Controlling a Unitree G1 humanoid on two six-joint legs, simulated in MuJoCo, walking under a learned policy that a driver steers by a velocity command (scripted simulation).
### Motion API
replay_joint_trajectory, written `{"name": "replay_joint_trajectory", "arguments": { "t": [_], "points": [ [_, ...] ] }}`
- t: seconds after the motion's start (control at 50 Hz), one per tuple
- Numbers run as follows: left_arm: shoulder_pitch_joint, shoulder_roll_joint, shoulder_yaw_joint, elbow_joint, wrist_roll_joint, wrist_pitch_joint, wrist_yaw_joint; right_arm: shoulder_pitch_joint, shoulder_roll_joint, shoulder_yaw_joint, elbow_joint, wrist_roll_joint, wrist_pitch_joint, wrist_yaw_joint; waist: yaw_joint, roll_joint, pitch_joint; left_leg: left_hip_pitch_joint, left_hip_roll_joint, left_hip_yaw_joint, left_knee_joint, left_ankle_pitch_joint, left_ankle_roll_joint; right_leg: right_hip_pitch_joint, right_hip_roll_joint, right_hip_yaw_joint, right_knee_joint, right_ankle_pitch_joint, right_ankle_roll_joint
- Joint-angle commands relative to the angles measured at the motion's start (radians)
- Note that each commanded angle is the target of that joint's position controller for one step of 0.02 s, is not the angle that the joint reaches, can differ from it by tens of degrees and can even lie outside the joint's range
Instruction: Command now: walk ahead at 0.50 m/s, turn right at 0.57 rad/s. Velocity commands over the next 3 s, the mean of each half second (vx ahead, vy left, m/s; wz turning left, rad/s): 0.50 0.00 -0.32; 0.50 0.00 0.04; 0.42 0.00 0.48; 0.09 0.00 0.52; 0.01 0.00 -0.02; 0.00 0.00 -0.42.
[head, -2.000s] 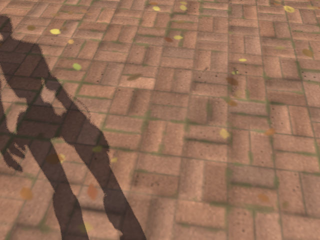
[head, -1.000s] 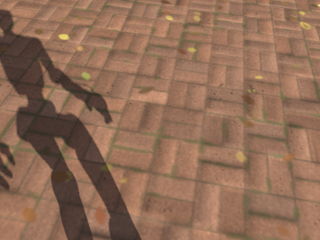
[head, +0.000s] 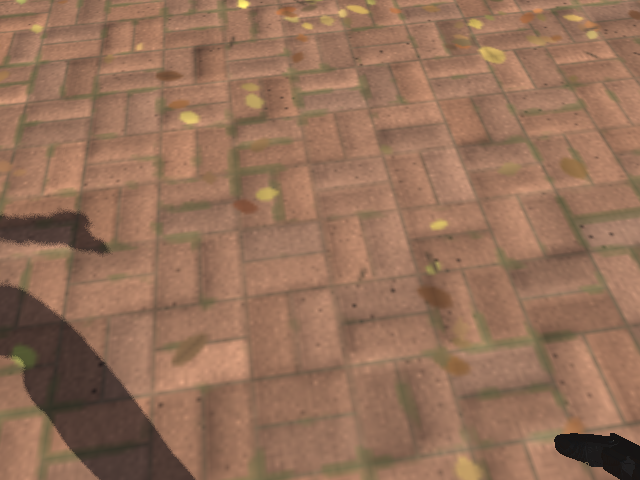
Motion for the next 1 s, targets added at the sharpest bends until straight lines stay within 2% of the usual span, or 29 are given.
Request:
{"name": "replay_joint_trajectory", "arguments": {
  "t": [0.02, 0.04, 0.06, 0.08, 0.1, 0.12, 0.14, 0.16, 0.2, 0.24, 0.3, 0.38, 0.44, 0.48, 0.5, 0.52, 0.54, 0.56, 0.58, 0.6, 0.62, 0.64, 0.66, 0.68, 0.74, 0.8, 0.88, 0.94, 1.0],
  "points": [
    [-0.019, 0.133, 0.03, -0.066, 0.004, -0.002, 0.01, 0.023, -0.133, -0.047, -0.066, 0.008, -0.03, 0.008, -0.082, -0.163, -0.057, 0.213, -0.029, 0.027, -0.063, -0.064, 0.041, -0.041, -0.234, 0.25, 0.008, 0.183, -0.117],
    [-0.026, 0.102, 0.019, -0.076, 0.009, -0.002, 0.009, 0.113, -0.156, -0.06, -0.047, -0.001, -0.035, 0.004, -0.127, -0.157, -0.104, 0.352, -0.006, 0.025, -0.083, -0.076, 0.073, -0.069, -0.192, 0.226, 0.104, 0.203, -0.088],
    [-0.031, 0.037, -0.004, -0.097, 0.021, -0.008, 0.004, 0.263, -0.211, -0.076, -0.033, -0.018, -0.038, -0.005, -0.191, -0.062, -0.227, 0.592, 0.156, -0.116, -0.068, -0.114, 0.14, -0.183, -0.13, 0.138, 0.373, 0.115, -0.048],
    [0.101, -0.011, -0.021, -0.129, -0.009, -0.02, 0.001, 0.365, -0.292, -0.098, 0.001, -0.03, -0.022, -0.003, -0.142, 0.281, -0.351, 0.91, 0.385, -0.562, -0.149, -0.302, 0.304, -0.528, 0.0, -0.009, 0.68, -0.258, 0.011],
    [0.112, 0.09, -0.007, -0.108, -0.021, -0.021, 0.004, 0.364, -0.208, -0.082, -0.006, -0.013, -0.017, 0.004, -0.156, 0.231, -0.311, 0.898, 0.402, -0.696, -0.196, -0.518, 0.305, -0.665, -0.082, 0.015, 0.838, -0.269, 0.023],
    [0.023, 0.144, 0.007, -0.11, -0.014, -0.015, 0.005, 0.33, -0.141, -0.065, -0.016, -0.007, -0.012, 0.004, -0.181, 0.117, -0.188, 0.79, 0.352, -0.55, -0.209, -0.516, 0.263, -0.698, -0.112, 0.013, 0.887, -0.172, 0.03],
    [-0.029, 0.132, 0.006, -0.118, 0.0, -0.01, 0.006, 0.284, -0.123, -0.056, -0.017, -0.012, -0.006, 0.007, -0.165, 0.037, -0.113, 0.667, 0.303, -0.418, -0.22, -0.398, 0.238, -0.667, -0.141, -0.019, 0.874, -0.098, 0.036],
    [-0.063, 0.115, 0.006, -0.129, 0.012, -0.012, 0.004, 0.25, -0.105, -0.049, -0.01, -0.015, -0.001, 0.011, -0.146, 0.027, -0.055, 0.566, 0.26, -0.332, -0.244, -0.29, 0.236, -0.642, -0.163, -0.024, 0.821, -0.049, 0.038],
    [-0.055, 0.08, 0.004, -0.133, 0.005, -0.008, -0.005, 0.228, -0.085, -0.041, 0.002, -0.018, -0.003, 0.016, -0.106, 0.073, -0.023, 0.457, 0.204, -0.212, -0.294, -0.182, 0.232, -0.562, -0.195, -0.049, 0.741, -0.014, 0.037],
    [-0.066, 0.052, -0.004, -0.141, 0.009, -0.004, -0.009, 0.242, -0.1, -0.047, 0.019, -0.006, -0.01, 0.019, -0.098, 0.074, -0.023, 0.435, 0.195, -0.147, -0.328, -0.093, 0.256, -0.547, -0.203, -0.08, 0.659, 0.013, 0.044],
    [-0.151, 0.028, -0.019, -0.17, 0.021, -0.011, -0.014, 0.261, -0.141, -0.06, 0.039, 0.002, -0.006, 0.014, -0.111, 0.043, -0.019, 0.444, 0.199, -0.078, -0.357, 0.002, 0.269, -0.547, -0.226, -0.11, 0.477, 0.13, 0.055],
    [-0.267, 0.021, -0.027, -0.194, 0.012, -0.022, -0.028, 0.304, -0.17, -0.064, 0.064, 0.015, 0.01, 0.011, -0.152, 0.054, 0.001, 0.43, 0.17, 0.015, -0.357, -0.002, 0.239, -0.45, -0.196, -0.16, 0.251, 0.281, 0.06],
    [-0.337, 0.039, -0.023, -0.222, 0.003, -0.026, -0.038, 0.351, -0.184, -0.066, 0.09, 0.024, 0.024, 0.012, -0.168, 0.063, 0.02, 0.484, 0.206, 0.003, -0.334, -0.022, 0.227, -0.429, -0.179, -0.169, 0.171, 0.265, 0.043],
    [-0.344, 0.058, -0.017, -0.233, 0.003, -0.03, -0.044, 0.353, -0.197, -0.069, 0.101, 0.029, 0.034, 0.009, -0.151, 0.072, 0.024, 0.522, 0.232, -0.005, -0.3, 0.008, 0.211, -0.395, -0.168, -0.176, 0.124, 0.214, 0.015],
    [-0.307, 0.07, -0.01, -0.225, 0.006, -0.032, -0.044, 0.341, -0.205, -0.071, 0.103, 0.031, 0.039, 0.007, -0.118, 0.071, 0.008, 0.526, 0.231, 0.006, -0.255, 0.078, 0.198, -0.324, -0.152, -0.192, 0.088, 0.211, -0.001],
    [-0.224, 0.096, 0.006, -0.198, 0.013, -0.031, -0.04, 0.334, -0.201, -0.067, 0.104, 0.032, 0.043, 0.004, -0.07, 0.059, -0.041, 0.512, 0.2, 0.043, -0.152, 0.217, 0.176, -0.186, -0.124, -0.216, 0.052, 0.219, -0.022],
    [-0.079, 0.144, 0.032, -0.156, 0.018, -0.029, -0.031, 0.338, -0.171, -0.055, 0.103, 0.024, 0.044, 0.002, -0.006, 0.028, -0.135, 0.442, 0.147, 0.097, 0.039, 0.267, 0.144, 0.028, -0.139, -0.195, 0.051, 0.23, -0.053],
    [0.102, 0.233, 0.053, -0.131, 0.032, -0.023, -0.017, 0.336, -0.105, -0.027, 0.068, -0.01, 0.038, -0.001, 0.052, -0.143, -0.285, 0.223, 0.079, 0.155, 0.391, -0.046, 0.095, 0.312, -0.37, 0.077, 0.064, 0.272, -0.126],
    [0.115, 0.28, 0.056, -0.122, 0.033, -0.02, -0.025, 0.427, -0.033, -0.006, 0.052, 0.005, 0.016, 0.003, -0.01, -0.369, -0.359, -0.119, -0.063, 0.089, 0.661, -0.582, 0.061, 0.509, -0.523, 0.504, -0.079, 0.063, -0.263],
    [0.092, 0.191, 0.034, -0.125, 0.021, -0.025, -0.031, 0.363, -0.141, -0.031, 0.06, 0.026, 0.004, 0.007, 0.017, -0.229, -0.27, -0.231, -0.006, 0.008, 0.766, -0.564, 0.07, 0.438, -0.498, 0.49, -0.121, -0.04, -0.235],
    [0.032, 0.153, 0.019, -0.131, 0.015, -0.028, -0.033, 0.294, -0.166, -0.039, 0.039, 0.035, -0.001, 0.011, -0.001, -0.186, -0.163, -0.26, 0.036, 0.024, 0.758, -0.464, 0.084, 0.326, -0.463, 0.351, -0.133, 0.009, -0.201],
    [-0.033, 0.128, 0.009, -0.139, 0.019, -0.03, -0.037, 0.264, -0.152, -0.038, 0.041, 0.024, 0.002, 0.007, -0.033, -0.113, -0.11, -0.215, 0.073, 0.039, 0.715, -0.379, 0.079, 0.206, -0.416, 0.251, -0.153, 0.108, -0.183],
    [-0.079, 0.105, 0.004, -0.142, 0.025, -0.031, -0.042, 0.255, -0.142, -0.041, 0.04, 0.008, 0.009, 0.005, -0.061, -0.106, -0.067, -0.174, 0.095, 0.038, 0.66, -0.324, 0.07, 0.112, -0.38, 0.181, -0.184, 0.183, -0.176],
    [-0.101, 0.093, 0.001, -0.141, 0.032, -0.035, -0.043, 0.272, -0.128, -0.041, 0.045, 0.007, 0.019, 0.008, -0.09, -0.127, -0.06, -0.116, 0.112, 0.033, 0.634, -0.287, 0.064, 0.049, -0.359, 0.135, -0.214, 0.23, -0.171],
    [-0.092, 0.11, 0.009, -0.113, 0.028, -0.054, -0.038, 0.263, -0.092, -0.036, 0.042, 0.003, 0.044, 0.004, -0.114, -0.11, -0.039, -0.098, 0.113, 0.043, 0.56, -0.209, 0.039, -0.015, -0.34, 0.043, -0.269, 0.35, -0.187],
    [-0.049, 0.126, 0.014, -0.079, 0.025, -0.051, -0.023, 0.165, -0.076, -0.031, 0.011, -0.005, 0.045, 0.004, -0.091, -0.084, -0.008, -0.151, 0.111, 0.044, 0.4, -0.07, 0.022, 0.007, -0.329, -0.019, -0.286, 0.405, -0.178],
    [-0.009, 0.149, 0.018, -0.046, 0.027, -0.046, -0.012, 0.055, -0.053, -0.018, -0.012, 0.01, 0.039, 0.023, -0.042, -0.088, 0.022, -0.119, 0.079, 0.071, 0.193, 0.106, 0.041, 0.039, -0.319, -0.124, -0.305, 0.366, -0.135],
    [0.039, 0.159, 0.022, -0.008, 0.025, -0.04, -0.009, -0.025, -0.054, -0.014, -0.051, 0.02, 0.038, 0.039, -0.008, -0.08, 0.051, -0.145, 0.056, 0.07, 0.12, 0.097, 0.063, 0.127, -0.355, -0.162, -0.292, 0.36, -0.125],
    [0.05, 0.162, 0.025, 0.014, 0.02, -0.025, -0.003, -0.071, -0.059, -0.014, -0.09, 0.021, 0.036, 0.059, -0.004, -0.082, 0.064, -0.177, 0.039, 0.08, 0.077, 0.007, 0.095, 0.233, -0.391, -0.191, -0.239, 0.432, -0.103]
  ]
}}
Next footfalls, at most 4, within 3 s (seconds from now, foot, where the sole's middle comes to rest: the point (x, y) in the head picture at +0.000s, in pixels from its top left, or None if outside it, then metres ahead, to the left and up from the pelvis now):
0.06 left None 0.20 0.14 -0.77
0.54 right None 0.41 -0.15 -0.77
1.10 left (356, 354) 0.74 0.04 -0.77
1.56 right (424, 269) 0.99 -0.12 -0.77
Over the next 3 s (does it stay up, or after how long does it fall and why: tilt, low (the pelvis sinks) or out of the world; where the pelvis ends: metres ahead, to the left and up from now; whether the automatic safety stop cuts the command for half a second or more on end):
stays up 0.84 -0.10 0.01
